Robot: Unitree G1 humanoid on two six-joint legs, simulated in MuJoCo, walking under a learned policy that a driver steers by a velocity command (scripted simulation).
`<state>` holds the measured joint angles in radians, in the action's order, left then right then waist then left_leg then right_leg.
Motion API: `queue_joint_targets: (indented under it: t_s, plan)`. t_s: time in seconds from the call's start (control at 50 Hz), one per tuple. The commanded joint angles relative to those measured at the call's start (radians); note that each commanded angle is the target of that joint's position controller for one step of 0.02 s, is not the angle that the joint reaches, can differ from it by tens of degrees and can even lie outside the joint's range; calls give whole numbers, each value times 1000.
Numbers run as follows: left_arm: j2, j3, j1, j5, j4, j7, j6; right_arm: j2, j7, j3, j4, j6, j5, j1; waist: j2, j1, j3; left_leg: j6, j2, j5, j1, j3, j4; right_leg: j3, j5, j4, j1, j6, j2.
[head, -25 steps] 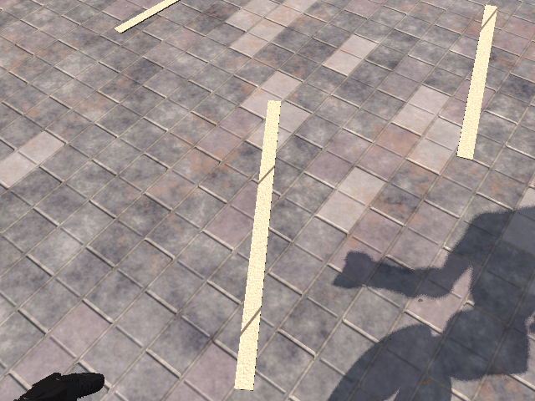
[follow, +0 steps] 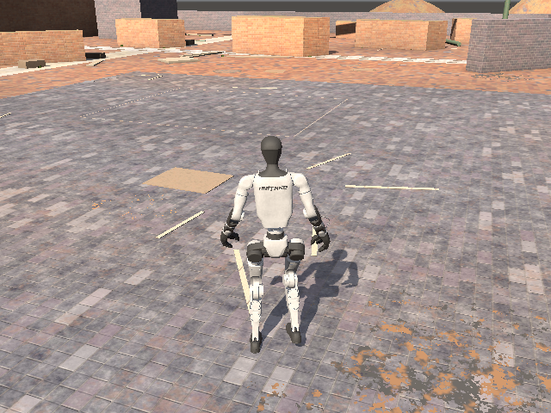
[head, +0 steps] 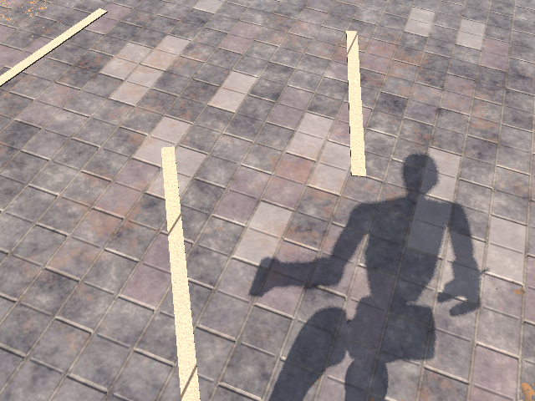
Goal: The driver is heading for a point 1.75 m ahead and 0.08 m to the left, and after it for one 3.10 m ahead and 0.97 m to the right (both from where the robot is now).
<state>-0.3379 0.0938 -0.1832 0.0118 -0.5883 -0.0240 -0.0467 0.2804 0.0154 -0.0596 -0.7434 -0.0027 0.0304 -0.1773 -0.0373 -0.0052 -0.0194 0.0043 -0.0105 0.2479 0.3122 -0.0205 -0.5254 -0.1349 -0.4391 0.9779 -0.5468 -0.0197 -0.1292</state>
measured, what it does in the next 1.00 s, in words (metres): walks ahead: right foot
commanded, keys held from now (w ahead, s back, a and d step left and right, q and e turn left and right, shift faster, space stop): e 0.02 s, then no key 0.42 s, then w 0.56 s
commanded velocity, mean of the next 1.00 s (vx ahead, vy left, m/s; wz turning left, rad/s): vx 0.18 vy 0.00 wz -0.15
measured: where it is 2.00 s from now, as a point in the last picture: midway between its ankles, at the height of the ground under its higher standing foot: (313, 294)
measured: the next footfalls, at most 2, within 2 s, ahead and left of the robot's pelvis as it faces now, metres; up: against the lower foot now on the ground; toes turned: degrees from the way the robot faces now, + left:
right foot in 0.28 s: +0.02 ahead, -0.15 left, +0.00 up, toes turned -5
right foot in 1.12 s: +0.38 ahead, -0.20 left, +0.00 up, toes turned -8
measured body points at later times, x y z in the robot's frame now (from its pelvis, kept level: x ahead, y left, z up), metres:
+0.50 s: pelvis +0.00 -0.03 +0.00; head +0.01 -0.04 +0.45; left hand +0.21 +0.18 -0.09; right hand +0.07 -0.32 -0.12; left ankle +0.02 +0.11 -0.74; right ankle -0.02 -0.14 -0.74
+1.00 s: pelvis +0.15 -0.03 +0.00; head +0.19 -0.02 +0.45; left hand +0.41 +0.16 -0.08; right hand +0.07 -0.29 -0.12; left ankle +0.03 +0.09 -0.74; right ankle +0.29 -0.20 -0.69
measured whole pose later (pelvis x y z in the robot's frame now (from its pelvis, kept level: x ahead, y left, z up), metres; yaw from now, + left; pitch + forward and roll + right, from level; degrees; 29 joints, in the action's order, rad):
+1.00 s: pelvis +0.15 -0.03 +0.00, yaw -7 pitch +2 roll -1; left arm -0.26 0.05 -0.05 0.02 -0.66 0.05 0.07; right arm 0.25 0.00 -0.03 -0.85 -0.06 -0.01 -0.48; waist -0.03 -0.11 -0.03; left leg 0.02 -0.01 0.32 -0.08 0.03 -0.22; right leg 0.01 -0.04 0.65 -0.61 0.00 0.05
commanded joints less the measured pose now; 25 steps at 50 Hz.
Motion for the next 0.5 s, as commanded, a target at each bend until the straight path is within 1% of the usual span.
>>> queue_joint_targets:
  t_s: [0.02,0.04,0.08,0.1,0.14,0.16,0.18,0.2,0.22,0.24,0.26,0.28,0.3,0.32,0.34,0.36,0.38,0.4,0.42,0.44,0.46,0.48,0.5]
  plan:
    - [-104,44,-70,0,30,-5,-9,119,19,-27,104,-12,-21,104,169,33,43,175,-252,-283,-124,-194,202,13,28,275,-108,-50,68]
    - [-81,35,-49,4,38,-4,-11,119,22,-26,100,-7,-19,84,169,19,36,180,-228,-295,-121,-151,209,39,46,253,-95,-59,70]
    - [-47,19,13,8,63,-3,-5,130,24,-30,86,3,-14,29,191,-20,47,199,-225,-335,-198,-125,201,63,51,137,-100,-73,81]
    - [-36,12,33,5,71,-2,-3,141,24,-34,81,7,-15,10,203,-33,62,206,-234,-359,-231,-121,191,67,38,70,-82,-77,91]
    - [-14,-3,48,-3,78,6,1,167,18,-42,77,11,-22,12,227,-40,89,212,-246,-390,-233,-102,176,93,3,-76,19,-72,114]
    - [-12,-7,51,-4,79,9,2,179,13,-46,75,12,-26,15,240,-42,95,215,-253,-408,-217,-97,173,112,-7,-142,76,-65,118]
    - [-20,-6,47,-2,75,11,2,186,9,-48,71,13,-32,11,252,-44,97,218,-259,-423,-210,-100,168,130,-3,-200,119,-60,116]
    - [-29,-4,37,0,68,13,2,190,5,-48,65,13,-39,5,255,-44,98,218,-264,-425,-210,-106,158,141,17,-267,155,-52,111]
    - [-30,-3,17,0,55,15,1,190,2,-47,59,13,-47,8,248,-33,97,212,-261,-423,-203,-105,140,152,74,-363,202,-38,107]
    - [-24,-3,-17,-1,35,18,2,184,1,-42,54,14,-56,18,235,-9,92,194,-249,-417,-180,-94,115,168,180,-504,276,-15,98]
    - [-28,-2,-38,-4,22,19,4,164,0,-34,38,10,-64,-5,214,4,87,153,-229,-377,-139,-79,93,164,297,-647,370,14,95]
    - [-59,1,-45,-8,27,14,3,131,-6,-21,24,-1,-49,-48,149,-7,121,79,-199,-262,-55,-52,55,69,429,-656,512,44,166]
    - [-139,13,-57,-22,41,-1,-2,60,-20,6,47,-16,5,-60,-110,-42,184,-13,-108,54,84,45,-118,-156,770,-593,643,118,376]
    - [-90,-6,-1,-41,33,8,7,60,-15,9,66,-19,-4,-5,-198,-25,155,-54,-65,269,93,39,-115,-195,697,-604,483,258,446]
    - [-48,-16,41,-46,42,17,22,110,-8,-2,61,-13,-14,26,-141,-6,111,-71,-73,254,67,23,-148,-170,566,-631,429,262,396]
    - [-24,-25,60,-49,24,18,34,109,-7,-5,56,-10,-17,39,-145,-13,97,-72,-67,199,62,18,-127,-132,501,-633,421,223,351]
    - [-35,-24,78,-42,20,18,41,104,-3,-5,38,-3,-17,31,-146,-16,80,-76,-62,154,45,20,-98,-101,481,-628,408,195,319]
    - [-39,-25,95,-33,14,18,47,108,0,-5,33,2,-10,14,-151,-23,67,-82,-64,92,14,12,-62,-90,504,-618,386,180,311]
    - [-31,-29,96,-30,5,17,48,97,-3,0,26,1,-9,-3,-131,-36,69,-82,-61,8,-40,14,-10,-68,513,-605,364,164,293]
    - [-17,-33,77,-29,-8,18,48,93,-8,5,20,-3,-7,-16,-102,-38,79,-78,-66,-105,-94,10,47,-48,448,-598,357,138,267]
    - [-7,-36,49,-31,-24,18,46,94,-11,9,14,-4,-6,-32,-85,-28,99,-70,-65,-134,-135,21,67,-38,257,-605,353,116,237]
    - [-12,-35,32,-33,-23,17,39,128,-11,1,2,-4,-15,-29,-49,1,57,-52,-42,-8,-105,52,35,-34,39,-635,316,107,209]
    - [-45,-28,35,-30,-20,14,31,134,-11,-6,-4,-7,-28,-22,-40,6,4,-26,-8,132,-32,86,-9,-53,-150,-657,299,115,210]
Keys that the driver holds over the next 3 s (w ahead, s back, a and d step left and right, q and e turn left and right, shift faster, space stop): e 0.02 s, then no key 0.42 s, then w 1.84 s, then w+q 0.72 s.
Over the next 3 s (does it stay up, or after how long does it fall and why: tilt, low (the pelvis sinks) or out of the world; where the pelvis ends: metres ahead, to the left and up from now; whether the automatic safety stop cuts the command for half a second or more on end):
stays up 1.26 -0.12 0.01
